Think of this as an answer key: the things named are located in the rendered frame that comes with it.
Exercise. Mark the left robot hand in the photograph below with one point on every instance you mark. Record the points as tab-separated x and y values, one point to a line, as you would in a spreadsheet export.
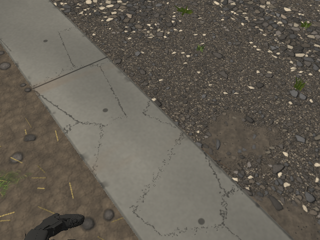
53	225

